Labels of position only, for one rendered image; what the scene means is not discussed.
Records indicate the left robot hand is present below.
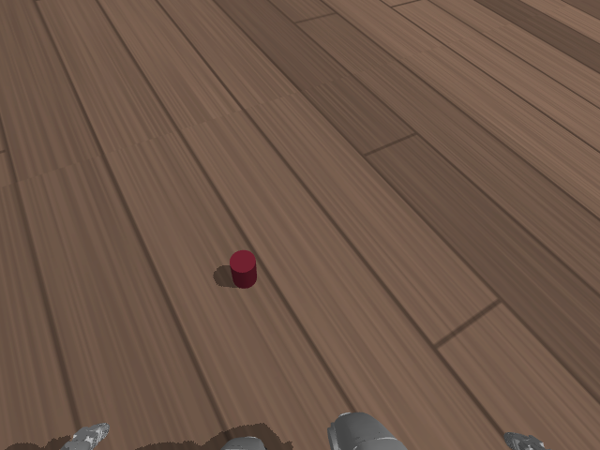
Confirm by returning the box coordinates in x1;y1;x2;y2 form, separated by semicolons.
60;423;110;450

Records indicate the can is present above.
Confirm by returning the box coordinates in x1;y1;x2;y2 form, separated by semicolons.
230;250;257;289

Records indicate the right robot hand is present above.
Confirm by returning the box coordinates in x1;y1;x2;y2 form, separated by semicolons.
503;432;551;450

